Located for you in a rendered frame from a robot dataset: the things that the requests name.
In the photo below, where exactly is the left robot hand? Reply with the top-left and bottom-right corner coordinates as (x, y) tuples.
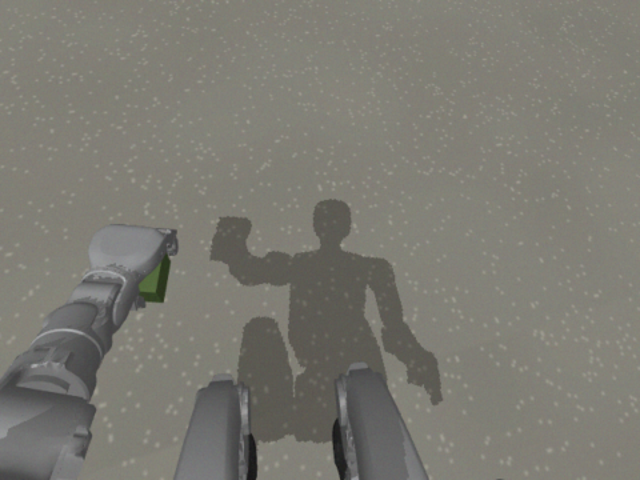
(88, 224), (178, 311)

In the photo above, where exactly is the cube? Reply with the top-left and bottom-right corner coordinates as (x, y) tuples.
(138, 253), (171, 303)

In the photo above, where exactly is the left robot arm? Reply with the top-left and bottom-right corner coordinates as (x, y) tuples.
(0, 266), (138, 480)

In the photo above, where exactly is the right robot foot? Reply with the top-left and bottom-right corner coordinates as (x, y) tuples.
(332, 418), (348, 480)

